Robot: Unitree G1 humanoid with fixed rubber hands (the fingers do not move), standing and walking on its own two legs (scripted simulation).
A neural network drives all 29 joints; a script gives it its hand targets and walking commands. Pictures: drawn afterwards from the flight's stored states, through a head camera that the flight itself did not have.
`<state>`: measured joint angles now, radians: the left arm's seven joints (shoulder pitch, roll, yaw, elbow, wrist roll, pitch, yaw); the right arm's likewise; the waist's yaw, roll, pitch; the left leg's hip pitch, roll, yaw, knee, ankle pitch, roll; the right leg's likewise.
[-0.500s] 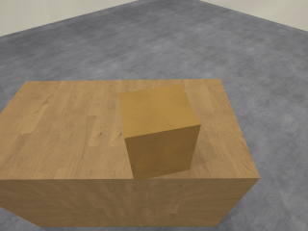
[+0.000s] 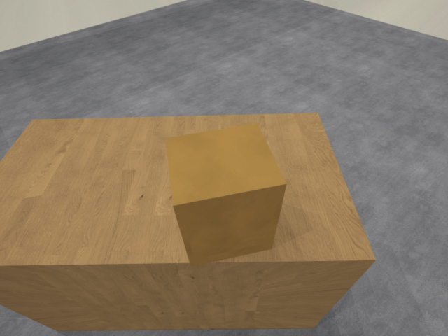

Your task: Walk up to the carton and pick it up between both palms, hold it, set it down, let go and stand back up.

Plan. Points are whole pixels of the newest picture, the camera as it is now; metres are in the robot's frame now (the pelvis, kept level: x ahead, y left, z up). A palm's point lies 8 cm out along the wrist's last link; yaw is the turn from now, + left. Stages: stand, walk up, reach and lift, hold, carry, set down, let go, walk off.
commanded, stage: stand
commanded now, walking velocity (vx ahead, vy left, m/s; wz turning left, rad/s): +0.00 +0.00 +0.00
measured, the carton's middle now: (222, 197) +0.39 +0.03 +0.00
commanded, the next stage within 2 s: none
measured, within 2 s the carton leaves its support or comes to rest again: neither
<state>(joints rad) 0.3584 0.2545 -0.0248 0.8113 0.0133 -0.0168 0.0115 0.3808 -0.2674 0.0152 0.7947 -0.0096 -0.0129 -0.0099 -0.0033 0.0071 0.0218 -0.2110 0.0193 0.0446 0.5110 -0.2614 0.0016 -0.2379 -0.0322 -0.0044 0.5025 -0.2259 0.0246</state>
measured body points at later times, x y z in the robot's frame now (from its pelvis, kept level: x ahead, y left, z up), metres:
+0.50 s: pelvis +0.01 -0.01 +0.00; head +0.01 -0.01 +0.45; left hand +0.05 +0.25 -0.13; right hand +0.04 -0.26 -0.13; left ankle +0.01 +0.12 -0.74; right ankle +0.03 -0.13 -0.74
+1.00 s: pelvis +0.02 -0.01 +0.00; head +0.02 -0.01 +0.45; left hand +0.03 +0.24 -0.14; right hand +0.03 -0.26 -0.14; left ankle +0.01 +0.12 -0.74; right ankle +0.03 -0.13 -0.74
